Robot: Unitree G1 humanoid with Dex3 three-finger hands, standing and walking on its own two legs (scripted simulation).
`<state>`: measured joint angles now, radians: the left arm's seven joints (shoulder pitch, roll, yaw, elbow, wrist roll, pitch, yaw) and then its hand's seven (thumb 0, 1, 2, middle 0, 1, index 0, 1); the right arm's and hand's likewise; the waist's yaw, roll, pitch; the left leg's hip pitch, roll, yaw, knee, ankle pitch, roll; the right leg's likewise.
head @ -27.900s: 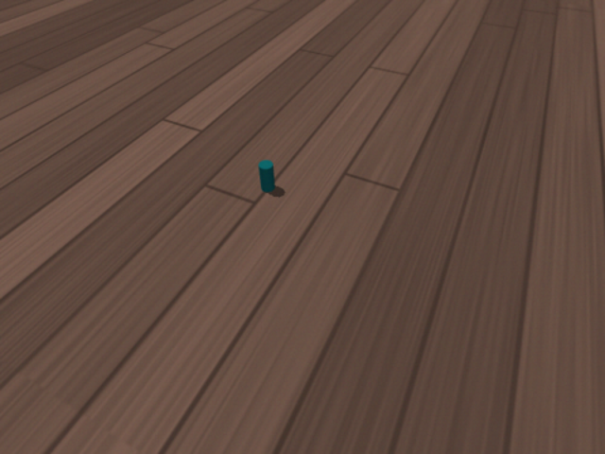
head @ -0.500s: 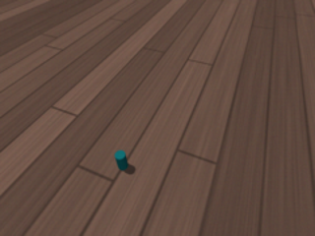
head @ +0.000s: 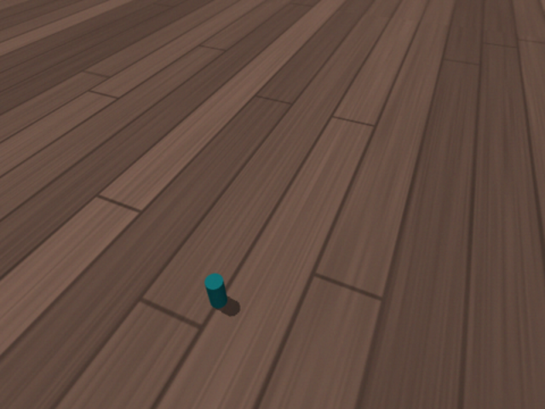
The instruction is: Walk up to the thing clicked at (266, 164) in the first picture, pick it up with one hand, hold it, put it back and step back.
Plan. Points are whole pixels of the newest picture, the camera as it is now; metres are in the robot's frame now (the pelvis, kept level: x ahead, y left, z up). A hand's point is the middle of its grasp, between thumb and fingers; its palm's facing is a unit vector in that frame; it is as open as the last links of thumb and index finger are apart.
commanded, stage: walk up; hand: left
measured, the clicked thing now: (216, 291) +0.71 +0.22 -0.69
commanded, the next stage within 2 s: stand in 0.40 s
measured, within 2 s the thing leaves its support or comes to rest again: neither
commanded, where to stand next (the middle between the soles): +0.38 +0.02 m, yaw +1 degrees
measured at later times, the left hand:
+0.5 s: hand out of the picture +0.10 +0.26 -0.15, palm faces +0.01 -0.94 -0.35, open 7.4 cm
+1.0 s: hand out of the picture +0.05 +0.26 -0.14, palm faces -0.03 -0.94 -0.34, open 7.4 cm
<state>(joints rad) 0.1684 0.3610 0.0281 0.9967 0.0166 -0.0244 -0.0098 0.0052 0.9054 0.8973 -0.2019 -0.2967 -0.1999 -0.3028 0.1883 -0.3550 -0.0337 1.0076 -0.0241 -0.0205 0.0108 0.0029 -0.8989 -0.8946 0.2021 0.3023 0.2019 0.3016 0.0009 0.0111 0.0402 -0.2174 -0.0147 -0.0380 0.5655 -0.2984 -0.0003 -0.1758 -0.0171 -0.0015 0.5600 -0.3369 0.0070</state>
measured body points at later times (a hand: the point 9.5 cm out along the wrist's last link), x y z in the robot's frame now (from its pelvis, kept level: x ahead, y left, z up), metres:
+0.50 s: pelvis +0.01 +0.00 +0.01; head +0.02 +0.00 +0.46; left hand +0.10 +0.31 -0.12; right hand +0.12 -0.30 -0.12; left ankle +0.01 +0.12 -0.73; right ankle -0.02 -0.13 -0.73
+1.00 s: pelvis -0.02 +0.00 +0.02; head -0.02 +0.00 +0.47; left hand +0.06 +0.30 -0.12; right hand +0.05 -0.30 -0.12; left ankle +0.01 +0.12 -0.73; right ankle -0.02 -0.13 -0.73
